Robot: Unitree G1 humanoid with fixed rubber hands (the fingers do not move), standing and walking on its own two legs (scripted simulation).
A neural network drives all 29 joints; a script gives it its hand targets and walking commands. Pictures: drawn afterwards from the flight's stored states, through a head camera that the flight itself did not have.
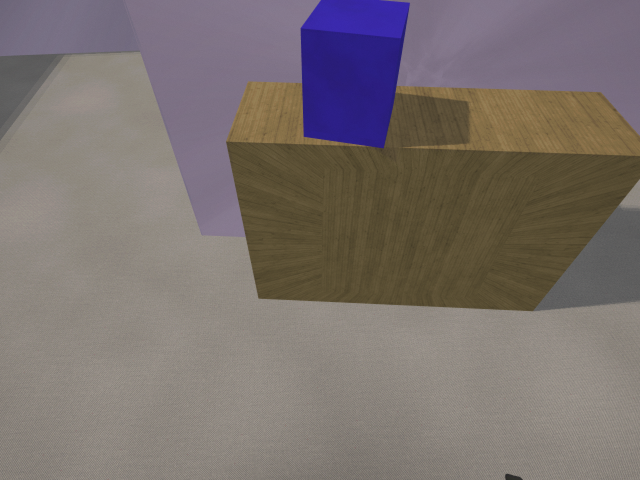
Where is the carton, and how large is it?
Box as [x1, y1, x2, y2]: [301, 0, 409, 147]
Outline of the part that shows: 321,0 301,27 304,136 383,147 393,103 409,3 383,0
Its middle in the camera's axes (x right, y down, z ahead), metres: +0.08 -0.41 +0.91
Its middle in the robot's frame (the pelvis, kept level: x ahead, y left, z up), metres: +0.95 -0.09 +0.06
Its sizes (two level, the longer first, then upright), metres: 0.210 0.200 0.250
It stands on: a pedestal, 0.70 m high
